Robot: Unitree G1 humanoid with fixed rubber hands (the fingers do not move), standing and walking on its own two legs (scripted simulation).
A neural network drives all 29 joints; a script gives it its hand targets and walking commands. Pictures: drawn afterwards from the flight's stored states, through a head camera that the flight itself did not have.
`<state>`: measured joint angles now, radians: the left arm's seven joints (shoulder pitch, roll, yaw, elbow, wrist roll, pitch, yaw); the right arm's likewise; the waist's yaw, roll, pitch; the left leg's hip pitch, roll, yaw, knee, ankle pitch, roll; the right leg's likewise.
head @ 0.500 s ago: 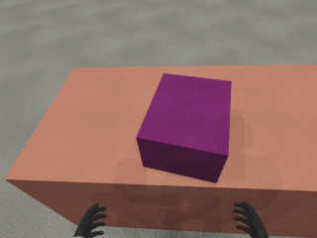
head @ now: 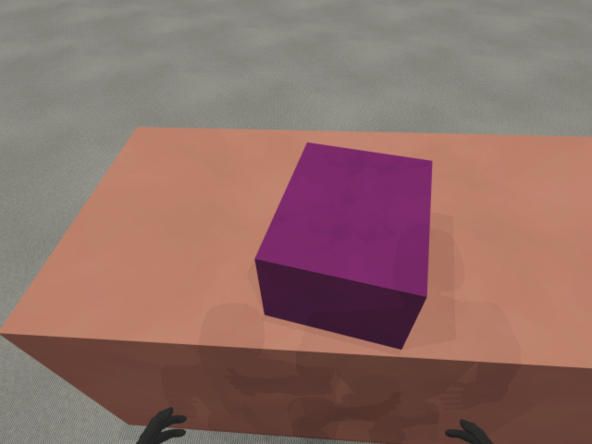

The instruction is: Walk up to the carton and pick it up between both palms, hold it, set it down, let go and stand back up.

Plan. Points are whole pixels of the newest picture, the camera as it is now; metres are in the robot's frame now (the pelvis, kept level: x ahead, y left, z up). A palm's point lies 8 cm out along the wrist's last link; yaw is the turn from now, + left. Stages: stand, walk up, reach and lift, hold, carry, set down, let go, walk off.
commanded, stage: stand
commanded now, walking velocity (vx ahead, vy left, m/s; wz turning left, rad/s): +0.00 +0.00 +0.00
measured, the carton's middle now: (349, 236) +0.49 -0.08 -0.04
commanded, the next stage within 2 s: none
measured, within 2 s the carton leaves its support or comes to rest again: neither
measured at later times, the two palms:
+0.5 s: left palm out of the picture -0.04 +0.24 -0.14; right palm out of the picture -0.04 -0.21 -0.15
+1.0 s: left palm out of the picture -0.08 +0.21 -0.14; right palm out of the picture -0.05 -0.20 -0.15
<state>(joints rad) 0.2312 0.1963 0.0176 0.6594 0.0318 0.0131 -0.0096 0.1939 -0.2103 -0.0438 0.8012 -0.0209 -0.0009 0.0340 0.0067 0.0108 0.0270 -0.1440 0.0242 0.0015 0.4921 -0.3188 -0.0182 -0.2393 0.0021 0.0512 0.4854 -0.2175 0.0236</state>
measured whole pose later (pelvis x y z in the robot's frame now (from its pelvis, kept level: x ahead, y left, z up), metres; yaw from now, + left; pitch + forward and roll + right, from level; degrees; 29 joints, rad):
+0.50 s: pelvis -0.02 +0.01 +0.00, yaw +1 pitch -2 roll +1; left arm 0.40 0.16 0.00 1.01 0.02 0.00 0.02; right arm 0.35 -0.16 -0.02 1.11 -0.01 0.01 0.00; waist 0.00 0.01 -0.02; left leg -0.15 -0.02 0.00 0.46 -0.27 0.01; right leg -0.25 -0.04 0.06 0.47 -0.18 0.05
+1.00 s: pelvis -0.03 +0.01 +0.00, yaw +1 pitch -2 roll +1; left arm 0.39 0.11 -0.02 1.12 0.02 0.00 0.03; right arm 0.33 -0.14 -0.01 1.15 -0.01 0.02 -0.02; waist 0.01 0.01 -0.02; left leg -0.18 -0.01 0.00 0.47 -0.26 0.00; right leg -0.27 -0.03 0.05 0.47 -0.17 0.04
